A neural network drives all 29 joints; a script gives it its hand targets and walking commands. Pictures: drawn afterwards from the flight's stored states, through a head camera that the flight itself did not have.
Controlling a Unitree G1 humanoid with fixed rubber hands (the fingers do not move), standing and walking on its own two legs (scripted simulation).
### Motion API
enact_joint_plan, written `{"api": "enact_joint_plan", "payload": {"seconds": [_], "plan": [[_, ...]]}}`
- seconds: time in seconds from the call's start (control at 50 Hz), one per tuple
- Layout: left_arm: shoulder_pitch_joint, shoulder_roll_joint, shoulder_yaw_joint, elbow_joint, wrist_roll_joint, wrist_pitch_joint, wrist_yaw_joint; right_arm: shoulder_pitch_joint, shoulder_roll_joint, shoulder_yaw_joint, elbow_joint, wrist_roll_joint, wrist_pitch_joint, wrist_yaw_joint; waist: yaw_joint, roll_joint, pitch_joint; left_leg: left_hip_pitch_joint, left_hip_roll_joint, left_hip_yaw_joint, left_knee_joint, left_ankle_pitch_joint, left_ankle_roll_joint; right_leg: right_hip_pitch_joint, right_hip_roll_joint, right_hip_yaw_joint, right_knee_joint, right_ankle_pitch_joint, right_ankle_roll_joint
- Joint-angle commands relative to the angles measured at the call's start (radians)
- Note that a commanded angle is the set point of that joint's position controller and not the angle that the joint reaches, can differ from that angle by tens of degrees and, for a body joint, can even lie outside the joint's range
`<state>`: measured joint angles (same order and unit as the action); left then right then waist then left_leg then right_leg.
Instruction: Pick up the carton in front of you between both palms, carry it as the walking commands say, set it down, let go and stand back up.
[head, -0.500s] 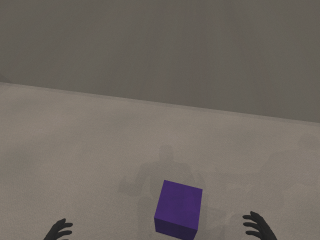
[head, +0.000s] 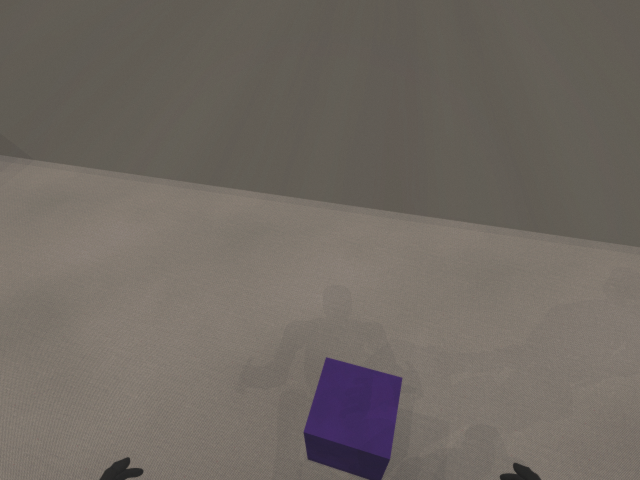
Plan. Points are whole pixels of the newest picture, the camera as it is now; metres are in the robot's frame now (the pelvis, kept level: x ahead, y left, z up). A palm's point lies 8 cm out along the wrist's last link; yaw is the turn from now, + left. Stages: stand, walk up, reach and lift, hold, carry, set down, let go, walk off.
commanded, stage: stand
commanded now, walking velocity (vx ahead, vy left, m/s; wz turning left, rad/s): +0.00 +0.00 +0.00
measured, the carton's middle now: (353, 420) +0.41 -0.07 -0.65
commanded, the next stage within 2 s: none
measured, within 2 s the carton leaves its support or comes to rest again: neither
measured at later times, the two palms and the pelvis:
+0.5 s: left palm out of the picture +0.08 +0.29 -0.09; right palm out of the picture +0.06 -0.29 -0.11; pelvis -0.02 +0.00 +0.00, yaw +0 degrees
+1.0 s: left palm out of the picture +0.07 +0.30 -0.09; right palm out of the picture +0.05 -0.29 -0.11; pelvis -0.02 +0.01 +0.01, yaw -1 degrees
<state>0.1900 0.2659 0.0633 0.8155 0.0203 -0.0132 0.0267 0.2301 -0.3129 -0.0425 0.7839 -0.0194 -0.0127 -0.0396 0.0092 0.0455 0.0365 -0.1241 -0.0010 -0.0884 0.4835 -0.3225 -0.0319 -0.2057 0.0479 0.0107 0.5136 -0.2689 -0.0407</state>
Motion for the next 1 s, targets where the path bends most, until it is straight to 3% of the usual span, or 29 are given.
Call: {"api": "enact_joint_plan", "payload": {"seconds": [0.0, 0.44, 0.98], "plan": [[-0.017, 0.157, 0.037, -0.045, -0.002, -0.012, 0.003, -0.001, -0.120, -0.024, -0.044, 0.002, -0.013, -0.006, 0.002, -0.044, -0.032, -0.034, 0.058, -0.034, -0.057, 0.199, 0.025, 0.037, -0.120, 0.113, -0.102, 0.232, 0.014], [-0.038, 0.185, 0.025, 0.049, -0.016, -0.009, -0.002, -0.001, -0.154, -0.009, 0.055, 0.011, -0.018, -0.005, 0.001, -0.047, 0.003, -0.036, 0.076, -0.045, -0.124, 0.138, 0.029, 0.039, -0.128, 0.136, -0.164, 0.115, 0.014], [-0.050, 0.208, 0.012, 0.117, -0.023, -0.011, 0.000, -0.023, -0.177, -0.006, 0.127, 0.015, -0.021, -0.001, -0.002, -0.046, 0.000, -0.022, 0.090, -0.047, -0.171, 0.141, 0.032, 0.055, -0.137, 0.145, -0.192, 0.135, 0.015]]}}
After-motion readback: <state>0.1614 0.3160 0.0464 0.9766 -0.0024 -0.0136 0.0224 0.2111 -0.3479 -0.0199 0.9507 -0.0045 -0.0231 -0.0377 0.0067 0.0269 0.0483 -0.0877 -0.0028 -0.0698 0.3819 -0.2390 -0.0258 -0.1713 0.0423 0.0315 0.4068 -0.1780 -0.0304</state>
